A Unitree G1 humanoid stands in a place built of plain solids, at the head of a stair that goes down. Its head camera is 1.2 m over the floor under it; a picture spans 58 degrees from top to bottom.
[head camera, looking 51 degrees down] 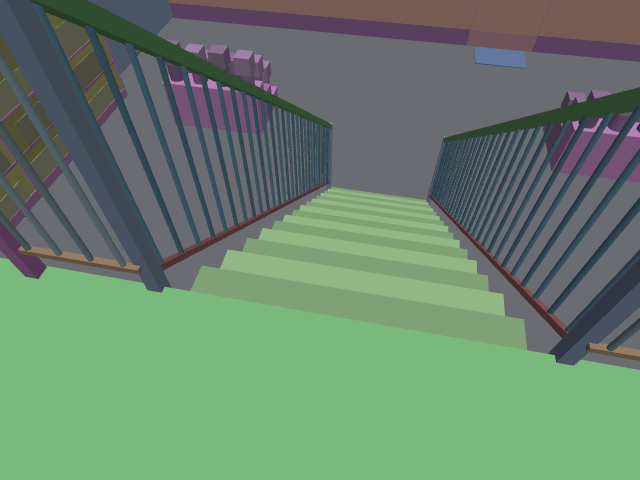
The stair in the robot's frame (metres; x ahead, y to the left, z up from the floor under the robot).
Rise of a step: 0.18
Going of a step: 0.22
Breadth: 1.22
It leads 11 degrees to the right of straight ahead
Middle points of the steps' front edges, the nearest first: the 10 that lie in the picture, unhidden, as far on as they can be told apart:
0.66 -0.09 0.00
0.87 -0.13 -0.18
1.09 -0.18 -0.36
1.31 -0.22 -0.54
1.53 -0.26 -0.72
1.75 -0.31 -0.90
1.96 -0.35 -1.08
2.18 -0.39 -1.26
2.40 -0.44 -1.44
2.62 -0.48 -1.62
